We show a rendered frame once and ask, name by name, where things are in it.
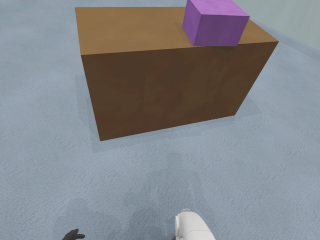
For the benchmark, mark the left robot hand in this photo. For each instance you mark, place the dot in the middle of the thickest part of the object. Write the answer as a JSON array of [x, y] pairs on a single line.
[[72, 235]]

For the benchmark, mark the robot right thigh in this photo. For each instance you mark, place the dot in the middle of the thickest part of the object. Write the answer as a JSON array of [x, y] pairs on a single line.
[[190, 226]]

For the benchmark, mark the carton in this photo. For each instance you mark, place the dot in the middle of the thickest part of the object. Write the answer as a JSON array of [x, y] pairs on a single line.
[[214, 22]]

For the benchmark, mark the pedestal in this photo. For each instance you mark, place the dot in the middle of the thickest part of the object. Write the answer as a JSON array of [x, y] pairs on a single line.
[[143, 73]]

